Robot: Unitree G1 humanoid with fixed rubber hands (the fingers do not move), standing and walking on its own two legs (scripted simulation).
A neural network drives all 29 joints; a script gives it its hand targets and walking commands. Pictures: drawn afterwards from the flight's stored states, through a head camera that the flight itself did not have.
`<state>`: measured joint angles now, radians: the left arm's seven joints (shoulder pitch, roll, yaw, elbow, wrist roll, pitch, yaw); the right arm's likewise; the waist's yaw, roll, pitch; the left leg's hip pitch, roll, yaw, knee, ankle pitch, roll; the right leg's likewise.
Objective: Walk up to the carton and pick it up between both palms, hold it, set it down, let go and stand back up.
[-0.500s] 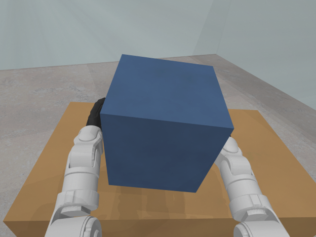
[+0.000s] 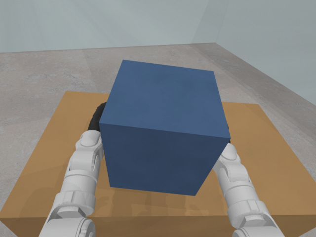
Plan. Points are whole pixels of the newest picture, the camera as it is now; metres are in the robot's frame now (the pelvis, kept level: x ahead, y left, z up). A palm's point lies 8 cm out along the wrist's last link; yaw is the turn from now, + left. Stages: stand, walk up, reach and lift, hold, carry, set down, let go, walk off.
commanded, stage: set down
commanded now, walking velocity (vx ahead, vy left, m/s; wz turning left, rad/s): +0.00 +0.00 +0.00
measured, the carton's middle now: (160, 130) +0.38 -0.03 +0.12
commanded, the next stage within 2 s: none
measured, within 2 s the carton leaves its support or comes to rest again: neither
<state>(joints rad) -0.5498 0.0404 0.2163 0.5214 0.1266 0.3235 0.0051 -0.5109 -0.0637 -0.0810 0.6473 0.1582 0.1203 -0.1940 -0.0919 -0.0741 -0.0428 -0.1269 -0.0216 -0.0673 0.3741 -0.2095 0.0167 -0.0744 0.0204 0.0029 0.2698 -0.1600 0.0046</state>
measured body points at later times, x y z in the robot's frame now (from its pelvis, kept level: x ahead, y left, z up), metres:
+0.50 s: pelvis +0.01 +0.01 +0.00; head +0.00 +0.04 +0.45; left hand +0.40 +0.14 +0.08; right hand +0.35 -0.19 +0.09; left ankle +0.00 +0.11 -0.75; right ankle -0.01 -0.12 -0.75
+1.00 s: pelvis +0.01 +0.01 +0.00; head +0.01 +0.04 +0.45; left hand +0.42 +0.13 +0.06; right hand +0.35 -0.20 +0.07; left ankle +0.00 +0.10 -0.75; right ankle -0.01 -0.12 -0.75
